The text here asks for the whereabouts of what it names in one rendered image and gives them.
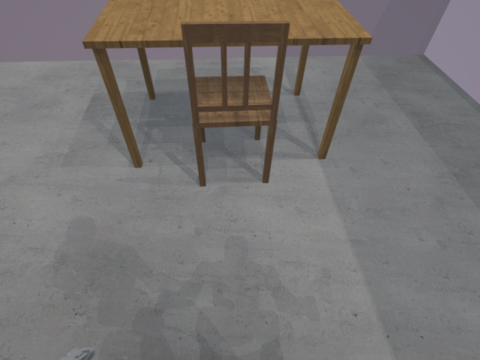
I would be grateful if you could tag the chair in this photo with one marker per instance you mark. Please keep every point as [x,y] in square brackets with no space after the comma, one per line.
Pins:
[234,101]

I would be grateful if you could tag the table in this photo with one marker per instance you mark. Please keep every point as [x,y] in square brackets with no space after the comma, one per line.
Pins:
[157,23]

